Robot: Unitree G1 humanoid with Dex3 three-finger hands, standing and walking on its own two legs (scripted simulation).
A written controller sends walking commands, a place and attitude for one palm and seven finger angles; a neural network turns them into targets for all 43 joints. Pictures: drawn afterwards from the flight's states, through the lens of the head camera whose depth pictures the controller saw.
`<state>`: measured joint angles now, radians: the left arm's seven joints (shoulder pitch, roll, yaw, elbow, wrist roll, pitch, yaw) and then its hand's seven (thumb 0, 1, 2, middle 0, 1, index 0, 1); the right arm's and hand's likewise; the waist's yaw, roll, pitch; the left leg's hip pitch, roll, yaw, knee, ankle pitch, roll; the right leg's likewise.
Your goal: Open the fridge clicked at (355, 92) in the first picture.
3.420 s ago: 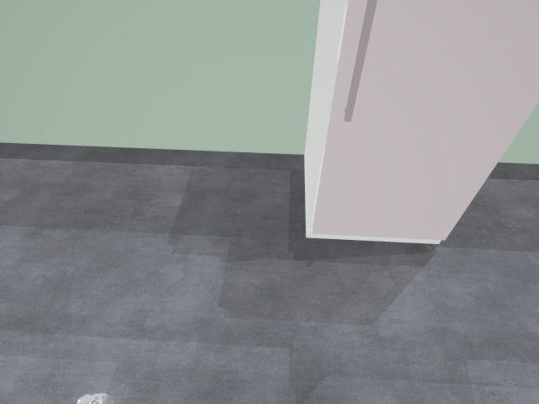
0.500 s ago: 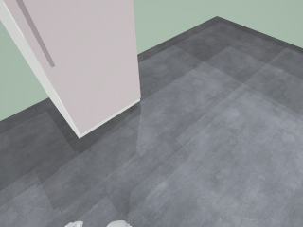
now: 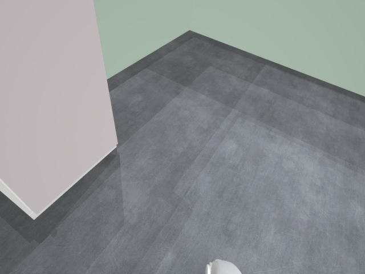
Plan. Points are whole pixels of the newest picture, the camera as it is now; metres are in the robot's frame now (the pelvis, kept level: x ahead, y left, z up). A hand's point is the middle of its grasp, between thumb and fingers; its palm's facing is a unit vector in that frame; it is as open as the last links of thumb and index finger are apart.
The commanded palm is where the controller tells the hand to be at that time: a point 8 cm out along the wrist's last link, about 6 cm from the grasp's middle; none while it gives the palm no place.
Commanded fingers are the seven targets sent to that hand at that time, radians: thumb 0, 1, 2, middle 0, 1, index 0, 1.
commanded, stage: walk to a spot facing it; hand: left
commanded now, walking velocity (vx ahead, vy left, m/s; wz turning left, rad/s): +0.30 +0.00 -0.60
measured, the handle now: out of the picture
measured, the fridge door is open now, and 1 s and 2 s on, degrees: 0 0 0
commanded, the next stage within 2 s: turn to face it in 0.36 s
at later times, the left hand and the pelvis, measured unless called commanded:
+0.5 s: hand (147, 204) +0.34 +0.11 -0.19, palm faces -0.30 -0.93 -0.21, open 7.4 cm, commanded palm none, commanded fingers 0.00 0.90 0.90 -0.20 -0.30 -0.20 -0.30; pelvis +0.21 -0.05 -0.02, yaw -17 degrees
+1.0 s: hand (131, 183) +0.41 +0.18 -0.19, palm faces -0.09 -0.98 -0.19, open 7.4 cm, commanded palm none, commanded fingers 0.00 0.90 0.90 -0.20 -0.30 -0.20 -0.30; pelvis +0.33 -0.01 -0.01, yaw -8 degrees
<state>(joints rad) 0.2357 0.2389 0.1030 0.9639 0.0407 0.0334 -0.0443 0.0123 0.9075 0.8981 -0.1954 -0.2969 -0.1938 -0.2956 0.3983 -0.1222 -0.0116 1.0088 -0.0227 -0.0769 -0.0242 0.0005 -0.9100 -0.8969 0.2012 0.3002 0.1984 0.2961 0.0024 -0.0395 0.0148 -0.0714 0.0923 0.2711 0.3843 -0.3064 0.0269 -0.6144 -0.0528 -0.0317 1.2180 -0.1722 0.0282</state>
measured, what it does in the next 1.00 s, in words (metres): walks ahead: right foot, then left foot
